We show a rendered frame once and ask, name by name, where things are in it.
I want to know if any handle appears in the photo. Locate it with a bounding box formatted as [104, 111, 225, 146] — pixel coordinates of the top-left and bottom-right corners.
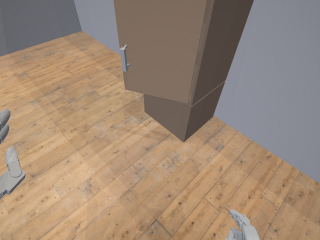
[119, 45, 130, 72]

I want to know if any robot right hand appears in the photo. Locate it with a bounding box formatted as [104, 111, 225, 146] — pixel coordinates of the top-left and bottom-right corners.
[225, 209, 261, 240]

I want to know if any robot left hand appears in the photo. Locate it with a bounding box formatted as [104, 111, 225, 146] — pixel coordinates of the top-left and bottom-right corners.
[0, 109, 26, 199]

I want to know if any cupboard door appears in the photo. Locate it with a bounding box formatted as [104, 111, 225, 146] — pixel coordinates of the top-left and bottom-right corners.
[113, 0, 208, 103]

